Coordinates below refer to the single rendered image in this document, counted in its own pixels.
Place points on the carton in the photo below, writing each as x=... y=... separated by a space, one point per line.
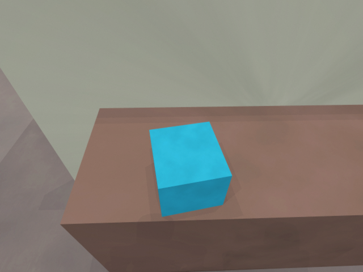
x=190 y=168

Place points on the pedestal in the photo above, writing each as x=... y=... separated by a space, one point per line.
x=295 y=198

